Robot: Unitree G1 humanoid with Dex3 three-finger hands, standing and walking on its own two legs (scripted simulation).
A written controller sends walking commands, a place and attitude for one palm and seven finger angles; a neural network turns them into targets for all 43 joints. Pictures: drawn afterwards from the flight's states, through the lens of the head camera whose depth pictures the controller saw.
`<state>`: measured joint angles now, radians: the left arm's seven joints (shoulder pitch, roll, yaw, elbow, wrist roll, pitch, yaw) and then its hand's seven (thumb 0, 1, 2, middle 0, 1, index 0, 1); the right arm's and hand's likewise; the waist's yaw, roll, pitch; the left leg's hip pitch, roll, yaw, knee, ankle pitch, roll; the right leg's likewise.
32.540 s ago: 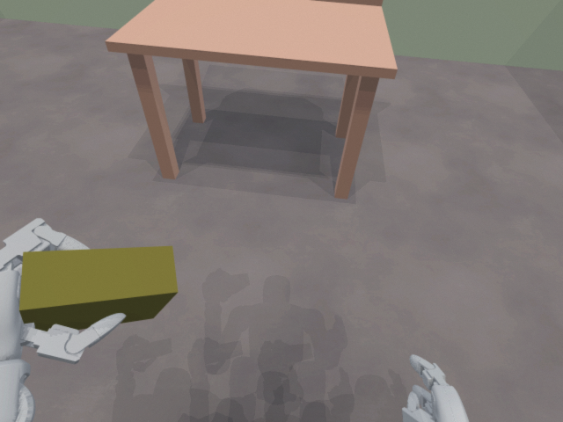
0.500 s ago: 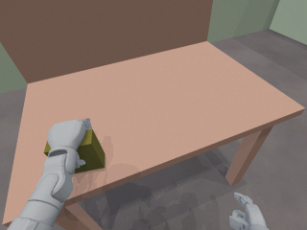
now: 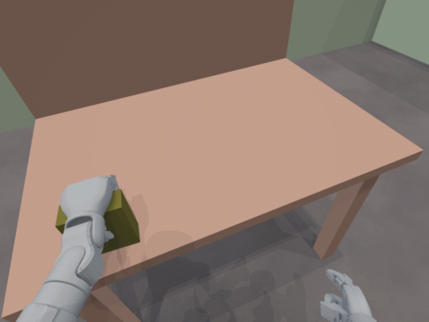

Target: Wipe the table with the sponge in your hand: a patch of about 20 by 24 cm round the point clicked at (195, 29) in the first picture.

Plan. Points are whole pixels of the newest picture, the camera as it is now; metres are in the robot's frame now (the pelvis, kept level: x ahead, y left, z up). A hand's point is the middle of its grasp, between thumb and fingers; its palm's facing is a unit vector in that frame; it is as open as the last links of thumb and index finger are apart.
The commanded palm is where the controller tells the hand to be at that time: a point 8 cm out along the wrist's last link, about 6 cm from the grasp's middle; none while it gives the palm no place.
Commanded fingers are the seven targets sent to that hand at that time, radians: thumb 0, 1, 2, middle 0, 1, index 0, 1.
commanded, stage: wipe forward along the first lane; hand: left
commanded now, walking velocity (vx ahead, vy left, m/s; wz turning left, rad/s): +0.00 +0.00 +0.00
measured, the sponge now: (105, 230) +0.29 +0.28 -0.01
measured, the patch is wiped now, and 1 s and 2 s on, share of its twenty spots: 0.05 0.20 0.40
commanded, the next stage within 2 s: slide across to the middle lane in 1.68 s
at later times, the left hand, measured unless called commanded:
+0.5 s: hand (102, 194) +0.34 +0.29 +0.05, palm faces -0.08 -0.04 -1.00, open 9.6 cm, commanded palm +0.32 +0.29 +0.09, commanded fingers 0.00 0.10 1.30 -1.20 -1.60 -1.20 -1.60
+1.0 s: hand (97, 174) +0.39 +0.33 +0.05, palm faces -0.12 -0.02 -0.99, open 9.6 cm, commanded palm +0.38 +0.33 +0.10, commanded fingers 0.00 0.10 1.30 -1.20 -1.60 -1.20 -1.60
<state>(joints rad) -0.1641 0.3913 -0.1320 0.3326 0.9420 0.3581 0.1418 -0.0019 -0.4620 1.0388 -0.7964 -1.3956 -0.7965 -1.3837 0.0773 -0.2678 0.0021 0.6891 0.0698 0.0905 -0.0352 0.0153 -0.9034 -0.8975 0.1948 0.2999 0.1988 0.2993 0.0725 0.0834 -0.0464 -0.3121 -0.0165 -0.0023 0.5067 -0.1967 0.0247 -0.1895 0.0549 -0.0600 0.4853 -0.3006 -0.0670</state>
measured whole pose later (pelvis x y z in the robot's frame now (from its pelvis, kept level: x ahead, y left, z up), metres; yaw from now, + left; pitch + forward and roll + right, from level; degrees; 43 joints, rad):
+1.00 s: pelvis +0.00 +0.00 -0.01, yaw +0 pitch +9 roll -2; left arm -0.63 0.56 0.01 0.97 1.01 0.18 0.15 0.02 -0.49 1.07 -0.81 -1.36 -0.81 -1.38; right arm 0.23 -0.29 -0.01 0.73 0.09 0.15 -0.03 0.01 -0.90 -0.90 0.20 0.30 0.20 0.30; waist -0.03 0.06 -0.09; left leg -0.54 0.01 -0.02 0.62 -0.23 0.02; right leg -0.40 0.08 -0.07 0.56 -0.31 -0.07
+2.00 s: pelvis +0.00 +0.04 -0.02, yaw -1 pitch +15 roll -4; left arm -0.93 0.61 -0.05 1.19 1.04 0.21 0.19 0.01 -0.49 1.08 -0.80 -1.38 -0.79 -1.40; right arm 0.34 -0.27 -0.02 0.77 0.05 0.11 0.01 0.01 -0.90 -0.90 0.20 0.30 0.20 0.30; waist -0.09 0.05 -0.12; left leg -0.71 -0.02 -0.01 0.70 -0.25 0.07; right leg -0.54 0.06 -0.07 0.59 -0.32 -0.02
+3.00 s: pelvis +0.04 +0.02 -0.01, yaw -1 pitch +11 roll -2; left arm -0.74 0.41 -0.12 1.00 0.98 0.37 0.23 -0.01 -0.47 1.08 -0.75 -1.43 -0.74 -1.45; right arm 0.21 -0.27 -0.01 0.73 0.07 0.19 0.03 0.01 -0.91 -0.90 0.19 0.30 0.20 0.30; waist -0.05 0.05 -0.13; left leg -0.51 -0.01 0.00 0.59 -0.27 0.05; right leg -0.35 0.06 -0.05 0.49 -0.33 -0.04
